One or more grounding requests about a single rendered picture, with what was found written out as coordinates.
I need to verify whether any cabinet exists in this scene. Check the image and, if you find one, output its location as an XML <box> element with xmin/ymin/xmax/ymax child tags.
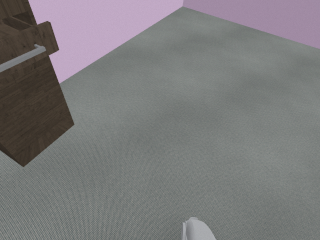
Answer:
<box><xmin>0</xmin><ymin>0</ymin><xmax>74</xmax><ymax>167</ymax></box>

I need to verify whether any drawer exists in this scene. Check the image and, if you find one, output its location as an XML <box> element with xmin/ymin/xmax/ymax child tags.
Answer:
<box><xmin>0</xmin><ymin>16</ymin><xmax>59</xmax><ymax>80</ymax></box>

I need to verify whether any right robot thigh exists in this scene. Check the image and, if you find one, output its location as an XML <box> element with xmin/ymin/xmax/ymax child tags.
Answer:
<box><xmin>181</xmin><ymin>219</ymin><xmax>216</xmax><ymax>240</ymax></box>

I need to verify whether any handle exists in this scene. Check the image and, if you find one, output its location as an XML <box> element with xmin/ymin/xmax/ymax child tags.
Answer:
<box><xmin>0</xmin><ymin>44</ymin><xmax>46</xmax><ymax>72</ymax></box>

